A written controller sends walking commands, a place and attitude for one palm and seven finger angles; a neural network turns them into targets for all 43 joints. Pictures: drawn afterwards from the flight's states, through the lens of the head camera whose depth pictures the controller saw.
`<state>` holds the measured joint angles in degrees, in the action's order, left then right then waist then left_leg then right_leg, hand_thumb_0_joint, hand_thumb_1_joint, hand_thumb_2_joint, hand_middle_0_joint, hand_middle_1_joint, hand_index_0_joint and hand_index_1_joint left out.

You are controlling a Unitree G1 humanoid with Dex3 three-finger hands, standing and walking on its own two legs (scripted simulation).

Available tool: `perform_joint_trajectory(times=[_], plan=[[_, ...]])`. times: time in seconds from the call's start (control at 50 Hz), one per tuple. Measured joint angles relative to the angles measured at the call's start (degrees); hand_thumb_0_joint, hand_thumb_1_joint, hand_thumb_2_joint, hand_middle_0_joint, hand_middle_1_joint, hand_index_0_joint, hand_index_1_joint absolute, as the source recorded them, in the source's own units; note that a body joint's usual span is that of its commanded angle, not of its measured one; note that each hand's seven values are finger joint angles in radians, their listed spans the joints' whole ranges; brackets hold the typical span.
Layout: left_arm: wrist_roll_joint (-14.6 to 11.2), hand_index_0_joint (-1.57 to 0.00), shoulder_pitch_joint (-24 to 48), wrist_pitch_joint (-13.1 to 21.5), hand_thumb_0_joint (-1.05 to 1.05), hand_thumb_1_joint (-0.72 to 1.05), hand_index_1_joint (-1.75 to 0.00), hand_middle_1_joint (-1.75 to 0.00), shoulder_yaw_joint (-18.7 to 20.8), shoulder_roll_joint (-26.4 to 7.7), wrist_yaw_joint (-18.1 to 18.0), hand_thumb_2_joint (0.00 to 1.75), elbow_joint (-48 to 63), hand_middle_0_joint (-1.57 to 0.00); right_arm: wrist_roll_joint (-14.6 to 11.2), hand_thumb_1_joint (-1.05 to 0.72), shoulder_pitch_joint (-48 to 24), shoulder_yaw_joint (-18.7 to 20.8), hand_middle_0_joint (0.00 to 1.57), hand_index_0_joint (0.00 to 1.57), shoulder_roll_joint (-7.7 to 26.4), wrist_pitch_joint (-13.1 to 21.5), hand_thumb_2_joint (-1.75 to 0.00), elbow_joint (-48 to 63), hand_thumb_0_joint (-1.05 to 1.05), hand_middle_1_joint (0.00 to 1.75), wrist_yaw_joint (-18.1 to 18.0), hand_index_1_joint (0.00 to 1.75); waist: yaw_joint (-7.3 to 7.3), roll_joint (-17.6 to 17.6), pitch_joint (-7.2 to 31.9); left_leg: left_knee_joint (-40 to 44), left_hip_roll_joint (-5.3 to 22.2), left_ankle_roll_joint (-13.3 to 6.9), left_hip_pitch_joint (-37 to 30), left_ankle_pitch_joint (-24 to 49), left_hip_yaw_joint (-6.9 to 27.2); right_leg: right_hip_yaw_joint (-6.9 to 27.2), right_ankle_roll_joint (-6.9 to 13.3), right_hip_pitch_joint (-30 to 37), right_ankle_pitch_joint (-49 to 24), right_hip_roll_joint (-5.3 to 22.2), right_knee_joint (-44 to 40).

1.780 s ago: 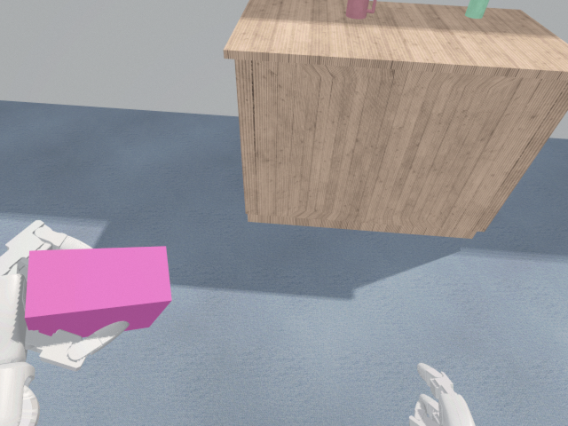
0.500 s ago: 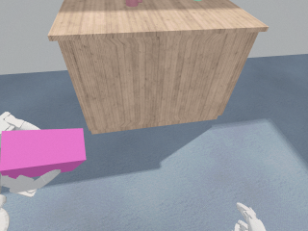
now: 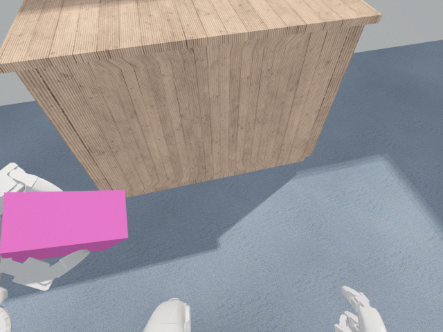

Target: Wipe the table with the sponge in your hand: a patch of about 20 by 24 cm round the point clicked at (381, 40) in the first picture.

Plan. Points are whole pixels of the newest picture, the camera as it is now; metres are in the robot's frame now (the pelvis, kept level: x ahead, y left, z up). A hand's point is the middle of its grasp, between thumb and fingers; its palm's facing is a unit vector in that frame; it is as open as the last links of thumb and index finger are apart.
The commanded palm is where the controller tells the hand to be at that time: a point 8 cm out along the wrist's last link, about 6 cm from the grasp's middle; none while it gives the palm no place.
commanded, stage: walk to a spot facing it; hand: left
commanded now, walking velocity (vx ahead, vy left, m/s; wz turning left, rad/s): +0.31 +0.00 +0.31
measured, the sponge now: (82, 225) +0.23 +0.19 +0.14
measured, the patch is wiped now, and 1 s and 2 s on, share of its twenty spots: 0.00 0.00 0.00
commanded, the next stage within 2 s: turn to face it in 0.18 s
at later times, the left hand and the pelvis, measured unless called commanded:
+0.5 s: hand (61, 156) +0.32 +0.24 +0.18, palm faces +0.48 -0.75 -0.44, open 10.3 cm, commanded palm +0.28 +0.27 +0.18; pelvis +0.13 -0.02 -0.01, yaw +2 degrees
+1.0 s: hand (124, 131) +0.38 +0.17 +0.17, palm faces +0.31 -0.85 -0.43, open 10.3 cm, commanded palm +0.33 +0.21 +0.18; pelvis +0.14 -0.05 +0.00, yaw -7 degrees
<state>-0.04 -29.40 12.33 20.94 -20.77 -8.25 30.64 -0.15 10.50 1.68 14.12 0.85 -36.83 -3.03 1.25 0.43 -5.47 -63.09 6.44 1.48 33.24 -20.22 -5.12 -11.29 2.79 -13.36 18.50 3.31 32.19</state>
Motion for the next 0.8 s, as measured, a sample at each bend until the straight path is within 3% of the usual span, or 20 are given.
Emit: perform_joint_trajectory(times=[0.1, 0.16, 0.18, 0.24, 0.28, 0.36, 0.42, 0.5, 0.54, 0.6, 0.66, 0.76, 0.8], plan=[[-0.2, -0.71, -0.6, 0.6, -0.01, -0.5, -1.35, -1.35, 1.1, -1.9, -1.3, 0.99, 3.4, -0.71, 0.2, -0.91, 2.0, 1.2, 0.2, 0.2, 0.7, 0.9, -0.9, 2.8, 0.01, 0.3, -0.5, 0.3, -0.93, -3.1, 0.0, 21.0, -0.6, -1.1, -4.4, 4.2, -4.1, -0.3, -1.2, 4.4, 2.7, 0.9, -1.1], [-0.3, -0.71, 0.3, 0.9, -0.01, -0.5, -1.35, -1.35, 1.6, -1.9, -2.3, 0.99, 4.5, -0.71, 0.2, -0.91, 2.7, 1.4, 0.2, 0.2, 1.0, 1.6, -0.9, 4.4, 0.01, 0.3, -1.0, 0.3, -1.78, -3.6, 0.9, 30.9, -2.3, -2.4, -10.5, 9.6, -5.8, 0.2, -2.4, 4.5, 7.4, 1.7, 5.2], [-0.4, -0.71, 1.4, 1.1, -0.01, -0.5, -1.35, -1.35, 1.9, -2.0, -2.5, 0.99, 4.2, -0.71, 0.1, -0.91, 2.1, 1.6, 0.2, 0.2, 0.7, 2.0, -0.9, 4.6, 0.01, 0.3, -1.1, 0.3, -1.65, -3.6, 0.8, 30.2, -2.3, -3.5, -10.6, 13.7, -5.7, 1.1, -2.7, 2.8, 8.9, 2.1, 11.0], [-0.4, -0.71, 7.2, 0.9, -0.01, -0.5, -1.35, -1.35, 2.0, -3.0, -1.9, 0.99, -0.4, -0.71, -0.2, -0.91, -0.7, 1.1, 0.19, 0.19, -2.4, 2.2, -0.9, 3.4, 0.01, 0.3, -0.8, 0.3, -0.84, -4.1, 0.2, 24.6, -2.6, -4.4, -10.0, 8.7, -4.7, 6.8, -3.6, -4.7, 13.4, 0.5, 29.6], [-0.3, -0.71, 8.7, 0.0, -0.01, -0.5, -1.35, -1.35, 2.1, -3.0, -1.2, 0.99, -1.7, -0.71, -0.3, -0.91, -1.8, -0.1, 0.19, 0.19, -4.6, 2.5, -0.9, 3.0, 0.01, 0.3, -0.1, 0.3, -0.2, -3.5, 0.5, 24.9, -2.3, -4.2, -10.2, 7.4, -3.4, 7.7, -4.1, -9.2, 12.8, 0.2, 34.0], [-0.9, -0.71, 4.6, -0.1, -0.01, -0.5, -1.35, -1.35, 1.9, -1.9, -0.5, 0.99, 1.9, -0.71, -0.3, -0.91, -1.2, -2.7, 0.2, 0.2, -7.7, 4.0, -0.9, 3.5, 0.01, 0.3, 1.1, 0.3, -0.67, -1.7, 0.9, 27.9, -1.1, -2.8, -11.8, 8.2, -1.8, 6.9, -4.7, -12.3, 7.7, 1.4, 25.3], [-1.1, -0.71, 1.3, 0.8, -0.01, -0.5, -1.35, -1.35, 1.1, -1.3, -0.2, 0.99, 3.5, -0.71, -0.2, -0.91, 0.2, -4.1, 0.2, 0.2, -8.7, 4.9, -0.9, 3.4, 0.01, 0.3, 1.2, 0.3, -2.36, 0.0, 1.2, 29.5, 0.1, -1.7, -13.2, 8.1, -1.1, 5.8, -5.1, -10.5, 5.6, 1.1, 16.0], [-0.7, -0.71, 2.4, 0.3, -0.01, -0.5, -1.35, -1.35, 0.6, -1.0, -0.6, 0.99, 0.8, -0.71, -0.1, -0.9, 1.5, -5.2, 0.2, 0.2, -8.5, 5.0, -0.9, 2.6, 0.01, 0.3, 0.7, 0.3, -4.83, 1.3, 1.6, 27.9, 0.9, 0.3, -14.3, 6.1, -0.8, 4.1, -5.5, -4.4, 1.6, -0.5, 3.9], [-0.2, -0.71, 4.8, -0.4, -0.01, -0.5, -1.35, -1.35, 0.0, 0.5, -0.7, 0.99, -2.2, -0.71, 0.0, -0.9, 1.1, -5.2, 0.2, 0.2, -7.2, 4.5, -0.9, 1.9, 0.01, 0.3, 0.5, 0.3, -5.33, 2.6, 1.5, 24.7, 1.7, 0.6, -13.9, 3.3, -0.4, 4.0, -2.8, -3.6, -3.5, -1.5, 3.0], [-0.3, -0.71, 7.6, -2.4, -0.01, -0.5, -1.35, -1.35, -1.6, 3.1, -0.6, 0.99, -5.5, -0.71, 0.1, -0.9, -0.2, -4.4, 0.21, 0.21, -4.8, 3.6, -0.9, -0.1, 0.01, 0.3, 0.3, 0.3, -4.92, 2.5, 2.0, 15.8, -0.8, 0.5, -11.9, -4.9, 1.3, 4.7, -0.9, -4.0, -1.1, -1.3, 4.8], [-0.3, -0.71, 7.4, -3.0, -0.01, -0.5, -1.35, -1.35, -2.4, 3.7, -0.6, 0.99, -5.5, -0.71, 0.1, -0.9, -1.7, -3.6, 0.2, 0.2, -2.8, 2.6, -0.9, 0.0, 0.01, 0.3, 0.1, 0.3, -3.2, 0.8, 1.9, 12.3, -3.2, 0.8, -11.4, -7.3, 1.0, 6.1, -0.7, -3.7, -1.6, -1.0, 3.2], [-0.4, -0.71, 2.9, -1.4, -0.01, -0.5, -1.35, -1.35, -1.4, 0.4, -0.4, 1.0, -0.4, -0.71, 0.1, -0.91, -2.0, -1.4, 0.2, 0.2, -0.5, 1.4, -0.9, 4.1, 0.01, 0.3, -0.5, 0.3, -0.01, -1.1, 2.3, 25.4, -4.2, 0.8, -15.4, -0.1, 0.1, 7.3, -0.6, -4.0, -2.7, -2.7, 1.5], [-0.6, -0.71, 1.5, -0.6, -0.01, -0.5, -1.35, -1.35, -0.4, -1.4, -0.4, 1.0, 1.3, -0.71, -0.1, -0.91, -1.6, -0.4, 0.2, 0.2, -0.2, 1.1, -0.9, 5.2, 0.01, 0.3, -0.8, 0.3, 0.26, -2.1, 2.3, 30.5, -4.1, -0.9, -17.9, 4.9, -0.9, 8.0, -0.9, -4.2, -2.2, -3.3, 2.4]])
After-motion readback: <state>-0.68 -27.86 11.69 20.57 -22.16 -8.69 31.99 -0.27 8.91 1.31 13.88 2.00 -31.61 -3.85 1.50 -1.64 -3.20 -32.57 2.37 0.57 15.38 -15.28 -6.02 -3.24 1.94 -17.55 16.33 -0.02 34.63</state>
